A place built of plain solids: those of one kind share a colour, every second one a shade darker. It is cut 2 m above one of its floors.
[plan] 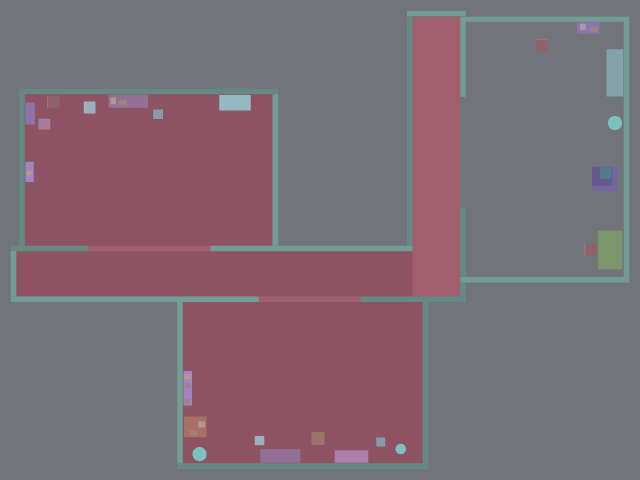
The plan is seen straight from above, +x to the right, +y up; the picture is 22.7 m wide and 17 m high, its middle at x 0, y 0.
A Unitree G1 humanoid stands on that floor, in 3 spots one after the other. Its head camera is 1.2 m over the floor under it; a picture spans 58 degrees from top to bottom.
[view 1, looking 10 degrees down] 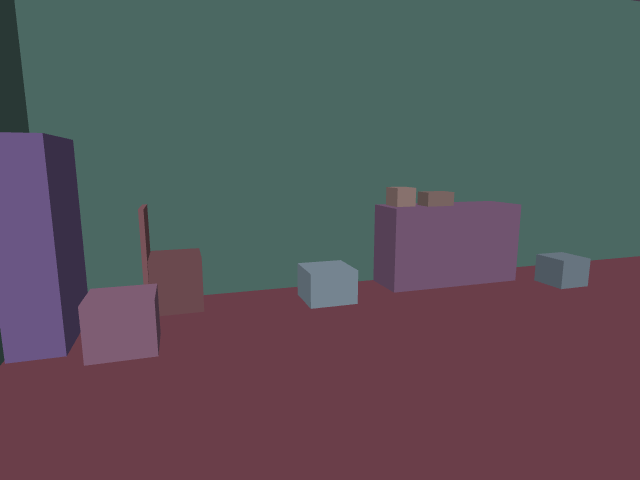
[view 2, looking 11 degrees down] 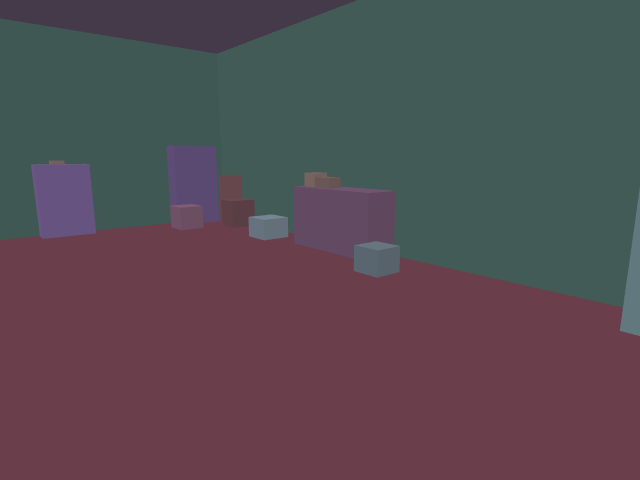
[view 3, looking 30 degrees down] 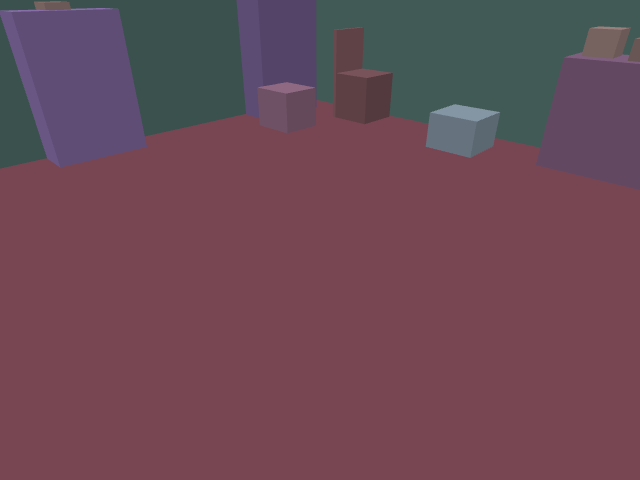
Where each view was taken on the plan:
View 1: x -9.37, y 1.16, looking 72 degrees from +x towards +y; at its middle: wall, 4.28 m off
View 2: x -2.73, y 1.16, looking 140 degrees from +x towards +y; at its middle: sideboard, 5.59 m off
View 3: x -6.46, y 1.16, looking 134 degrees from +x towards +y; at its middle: floor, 2.40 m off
